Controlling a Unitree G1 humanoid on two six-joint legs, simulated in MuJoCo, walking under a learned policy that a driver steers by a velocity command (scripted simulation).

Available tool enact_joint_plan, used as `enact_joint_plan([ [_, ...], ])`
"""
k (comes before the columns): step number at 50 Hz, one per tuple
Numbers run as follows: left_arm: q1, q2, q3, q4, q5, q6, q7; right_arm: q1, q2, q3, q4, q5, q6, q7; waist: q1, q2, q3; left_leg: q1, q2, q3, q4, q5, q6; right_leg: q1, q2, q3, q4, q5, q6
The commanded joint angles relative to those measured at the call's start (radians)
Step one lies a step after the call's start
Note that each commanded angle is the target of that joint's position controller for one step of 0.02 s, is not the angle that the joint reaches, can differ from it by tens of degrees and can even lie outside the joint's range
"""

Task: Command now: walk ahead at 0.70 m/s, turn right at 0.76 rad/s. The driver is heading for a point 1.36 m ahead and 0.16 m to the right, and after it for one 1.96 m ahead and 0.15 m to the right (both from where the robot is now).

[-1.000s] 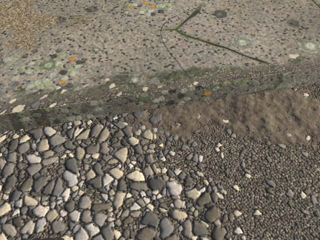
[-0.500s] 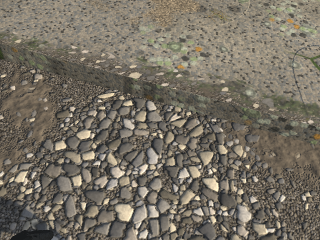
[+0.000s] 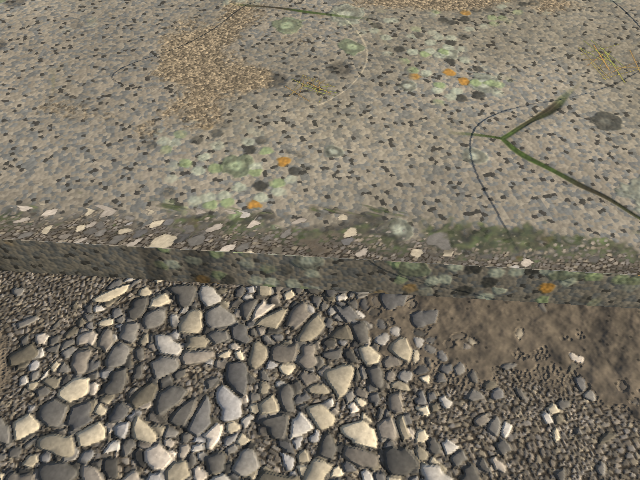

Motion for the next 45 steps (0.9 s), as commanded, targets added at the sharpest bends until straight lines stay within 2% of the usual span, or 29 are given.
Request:
enact_joint_plan([
  [1, -0.160, 0.033, -0.006, -0.135, 0.005, -0.021, -0.025, -0.016, -0.110, -0.019, -0.053, -0.005, -0.024, 0.002, -0.026, 0.096, 0.125, 0.160, 0.299, -0.209, -0.215, -0.031, 0.153, -0.401, -0.102, 0.020, 0.080, 0.090, 0.020],
  [4, -0.202, 0.016, -0.022, -0.165, 0.004, -0.019, -0.045, -0.013, -0.132, -0.018, -0.026, -0.006, -0.024, 0.007, -0.023, 0.110, 0.161, 0.094, 0.275, -0.038, -0.231, 0.092, 0.127, -0.338, -0.126, -0.012, -0.019, 0.192, 0.029],
  [8, -0.275, 0.006, -0.036, -0.181, -0.003, -0.025, -0.075, 0.016, -0.174, -0.024, 0.010, -0.002, -0.012, 0.015, -0.026, 0.080, 0.218, 0.073, 0.272, 0.128, -0.254, 0.262, 0.090, -0.187, -0.093, -0.131, -0.225, 0.221, -0.038],
  [10, -0.235, 0.051, -0.016, -0.175, -0.001, -0.024, -0.074, 0.018, -0.225, -0.033, 0.019, -0.003, -0.006, 0.015, 0.032, 0.143, 0.144, 0.097, 0.273, 0.192, -0.115, 0.884, 0.077, 0.017, 0.011, -0.224, -0.255, 0.160, -0.091],
  [11, -0.132, 0.099, 0.009, -0.160, -0.007, -0.021, -0.068, 0.018, -0.251, -0.037, 0.023, -0.008, 0.002, 0.013, 0.106, 0.185, 0.059, 0.099, 0.279, 0.212, 0.054, 1.175, 0.069, 0.174, 0.076, -0.256, -0.239, 0.101, -0.118],
  [12, 0.078, 0.169, 0.049, -0.112, -0.018, -0.013, -0.060, -0.003, -0.274, -0.042, 0.016, -0.008, 0.005, 0.011, 0.236, 0.199, -0.064, 0.003, 0.280, 0.227, 0.305, 1.319, 0.053, 0.479, 0.134, -0.270, -0.270, 0.091, -0.160],
  [13, 0.315, 0.257, 0.100, -0.041, -0.024, 0.009, -0.039, -0.009, -0.244, -0.029, -0.019, -0.010, -0.012, 0.004, 0.344, 0.127, -0.156, -0.275, 0.235, 0.193, 0.646, 1.056, 0.009, 0.876, 0.119, -0.134, -0.326, 0.107, -0.200],
  [14, 0.262, 0.364, 0.105, -0.021, -0.015, 0.010, -0.022, 0.090, -0.025, 0.029, -0.083, -0.038, -0.040, 0.016, 0.150, -0.259, -0.195, -0.676, 0.038, 0.102, 1.077, -0.169, -0.050, 1.099, -0.121, 0.449, -0.519, -0.236, -0.326],
  [15, 0.302, 0.312, 0.090, -0.075, 0.002, -0.012, -0.025, 0.001, -0.101, 0.037, -0.130, 0.005, -0.088, 0.018, 0.216, -0.190, -0.454, -0.743, -0.007, -0.164, 1.197, -0.160, -0.018, 1.165, -0.247, 0.906, -0.771, -0.577, -0.406],
  [16, 0.300, 0.236, 0.073, -0.053, 0.017, -0.034, -0.029, -0.166, -0.176, 0.016, -0.170, 0.047, -0.105, 0.012, 0.249, -0.080, -0.279, -0.829, 0.027, -0.178, 1.182, -0.041, 0.005, 1.057, -0.238, 0.872, -0.857, -0.534, -0.333],
  [17, 0.272, 0.231, 0.070, -0.038, 0.026, -0.050, -0.028, -0.196, -0.141, 0.031, -0.187, 0.047, -0.115, 0.003, 0.198, -0.019, -0.144, -0.819, 0.056, -0.164, 1.114, 0.011, 0.016, 0.885, -0.218, 0.782, -0.865, -0.388, -0.319],
  [18, 0.185, 0.203, 0.060, -0.047, 0.034, -0.059, -0.027, -0.177, -0.117, 0.039, -0.170, 0.019, -0.116, -0.002, 0.127, 0.047, -0.079, -0.734, 0.097, -0.172, 1.035, 0.047, 0.015, 0.699, -0.182, 0.668, -0.840, -0.235, -0.309],
  [19, 0.099, 0.151, 0.043, -0.064, 0.058, -0.064, -0.025, -0.096, -0.111, 0.035, -0.133, 0.014, -0.098, 0.003, 0.054, 0.036, -0.050, -0.639, 0.141, -0.181, 0.984, 0.084, 0.017, 0.554, -0.147, 0.534, -0.829, -0.126, -0.300],
  [20, 0.055, 0.103, 0.028, -0.067, 0.067, -0.065, -0.023, -0.049, -0.110, 0.035, -0.103, 0.019, -0.073, 0.012, 0.023, -0.014, -0.021, -0.594, 0.164, -0.166, 0.950, 0.095, 0.013, 0.466, -0.126, 0.456, -0.852, -0.084, -0.302],
  [22, 0.056, 0.055, 0.010, -0.033, 0.043, -0.075, -0.019, -0.062, -0.086, 0.039, -0.080, 0.010, -0.033, 0.018, 0.019, -0.024, 0.057, -0.579, 0.191, -0.113, 0.870, 0.115, -0.009, 0.344, -0.101, 0.308, -0.895, 0.061, -0.287],
  [25, 0.047, 0.066, 0.003, 0.008, 0.048, -0.094, 0.004, -0.203, -0.048, 0.057, -0.113, -0.021, -0.036, 0.025, 0.042, -0.024, 0.158, -0.532, 0.140, -0.005, 0.588, 0.347, -0.033, 0.234, 0.006, 0.021, -0.897, 0.647, -0.201],
  [27, 0.126, 0.069, 0.001, 0.045, 0.047, -0.102, 0.025, -0.303, 0.002, 0.074, -0.107, -0.020, -0.066, 0.052, 0.121, 0.034, 0.130, -0.416, 0.067, 0.066, 0.363, 0.620, -0.020, 0.245, 0.033, -0.064, -0.900, 0.675, -0.120],
  [29, 0.189, 0.108, 0.008, 0.085, 0.047, -0.097, 0.042, -0.366, 0.016, 0.074, -0.123, 0.004, -0.080, 0.081, 0.158, 0.016, 0.109, -0.399, 0.019, 0.056, 0.213, 0.781, -0.005, 0.359, -0.009, -0.075, -0.908, 0.639, -0.083],
  [32, 0.123, 0.126, 0.013, 0.073, 0.065, -0.067, 0.062, -0.229, -0.059, 0.036, -0.088, 0.013, -0.068, 0.100, 0.081, -0.076, 0.004, -0.303, -0.078, 0.082, 0.238, 0.693, 0.020, 0.533, -0.035, -0.108, -0.710, 0.959, -0.018],
  [34, 0.023, 0.145, 0.023, 0.034, 0.081, -0.045, 0.079, 0.049, -0.141, -0.006, -0.025, 0.015, -0.044, 0.095, -0.071, -0.108, -0.109, -0.076, -0.115, 0.091, 0.299, 0.561, 0.037, 0.515, -0.057, -0.104, -0.366, 1.202, 0.022],
  [35, -0.090, 0.139, 0.024, 0.002, 0.076, -0.041, 0.076, 0.269, -0.168, -0.022, 0.026, 0.017, -0.031, 0.080, -0.210, -0.045, -0.125, 0.097, -0.036, -0.005, 0.172, 0.658, 0.091, 0.380, -0.013, -0.130, 0.031, 1.043, 0.058],
  [36, -0.041, -0.009, -0.005, -0.031, 0.102, -0.049, 0.047, 0.279, -0.183, -0.013, 0.042, -0.006, -0.030, 0.059, -0.118, 0.400, -0.111, 0.345, 0.112, -0.237, 0.245, 1.231, 0.207, 0.009, 0.226, -0.133, 0.571, -0.321, 0.130],
  [37, 0.245, -0.046, -0.038, -0.040, 0.057, -0.066, 0.021, 0.094, -0.217, 0.001, -0.040, -0.081, -0.039, 0.042, 0.057, 0.310, -0.365, 0.475, 0.341, -0.747, 0.157, 1.165, 0.400, -0.119, 0.219, 0.153, 0.734, -0.323, 0.142],
  [38, 0.180, 0.088, -0.025, -0.040, 0.042, -0.068, 0.006, -0.031, -0.197, -0.017, -0.136, -0.069, -0.014, 0.030, 0.017, 0.139, -0.414, 0.386, 0.338, -0.787, 0.064, 0.785, 0.421, -0.066, 0.162, 0.210, 0.677, -0.208, 0.106],
  [39, 0.069, 0.133, -0.009, -0.072, 0.047, -0.058, 0.004, -0.129, -0.157, -0.009, -0.164, -0.030, 0.005, 0.023, 0.064, -0.046, -0.213, 0.147, 0.269, -0.735, -0.023, 0.380, 0.393, -0.095, 0.133, 0.169, 0.559, -0.145, 0.072],
  [40, 0.018, 0.124, -0.007, -0.089, 0.066, -0.038, 0.015, -0.168, -0.121, 0.003, -0.178, 0.005, 0.014, 0.018, 0.093, -0.136, -0.139, -0.018, 0.240, -0.725, -0.082, 0.183, 0.358, -0.069, 0.097, 0.146, 0.449, -0.111, 0.058],
  [42, 0.009, 0.094, -0.010, -0.098, 0.074, -0.006, 0.019, -0.206, -0.116, 0.004, -0.184, 0.007, 0.026, 0.014, 0.132, -0.073, 0.002, -0.265, 0.136, -0.626, -0.127, 0.182, 0.309, 0.024, 0.079, 0.133, 0.244, -0.107, 0.069],
  [43, 0.015, 0.067, -0.015, -0.093, 0.081, -0.007, 0.024, -0.207, -0.124, -0.001, -0.180, 0.005, 0.032, 0.010, 0.134, -0.049, 0.017, -0.333, 0.088, -0.548, -0.111, 0.312, 0.290, 0.069, 0.081, 0.106, 0.129, -0.100, 0.080],
  [45, -0.030, 0.017, -0.025, -0.097, 0.082, -0.018, 0.038, -0.154, -0.145, -0.013, -0.155, 0.009, 0.045, -0.008, 0.108, -0.020, -0.047, -0.320, 0.042, -0.459, -0.044, 0.650, 0.271, 0.123, 0.115, 0.065, -0.060, -0.051, 0.113],
])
